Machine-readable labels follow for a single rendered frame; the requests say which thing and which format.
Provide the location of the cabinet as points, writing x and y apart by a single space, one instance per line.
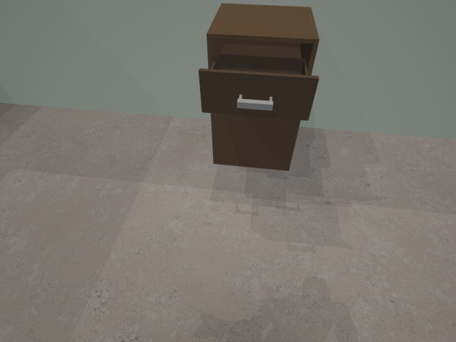
259 30

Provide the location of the handle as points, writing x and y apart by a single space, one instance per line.
255 104

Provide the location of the drawer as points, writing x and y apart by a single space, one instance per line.
286 80

